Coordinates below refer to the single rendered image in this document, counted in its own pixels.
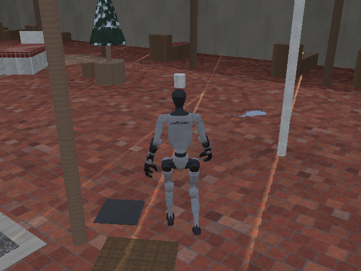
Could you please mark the robot left forearm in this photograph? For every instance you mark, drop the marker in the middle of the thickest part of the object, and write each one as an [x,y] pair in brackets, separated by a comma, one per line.
[151,153]

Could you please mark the robot left thigh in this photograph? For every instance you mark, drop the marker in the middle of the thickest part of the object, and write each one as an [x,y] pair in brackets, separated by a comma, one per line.
[167,169]

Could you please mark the robot right forearm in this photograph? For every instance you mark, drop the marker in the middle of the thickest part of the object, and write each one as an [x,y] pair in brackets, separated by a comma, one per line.
[206,146]

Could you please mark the right robot hand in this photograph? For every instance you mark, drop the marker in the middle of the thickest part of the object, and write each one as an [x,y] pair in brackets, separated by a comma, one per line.
[204,154]

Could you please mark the humanoid robot head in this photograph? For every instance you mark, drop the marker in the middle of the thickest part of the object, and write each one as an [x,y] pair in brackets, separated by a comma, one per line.
[179,97]

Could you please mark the robot right upper arm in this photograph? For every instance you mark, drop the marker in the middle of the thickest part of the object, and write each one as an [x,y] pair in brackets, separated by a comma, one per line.
[200,127]

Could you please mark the robot left upper arm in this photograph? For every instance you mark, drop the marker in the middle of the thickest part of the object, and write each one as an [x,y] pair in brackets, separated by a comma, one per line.
[159,128]

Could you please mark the left robot hand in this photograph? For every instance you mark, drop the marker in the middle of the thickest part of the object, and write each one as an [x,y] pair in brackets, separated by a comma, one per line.
[147,169]

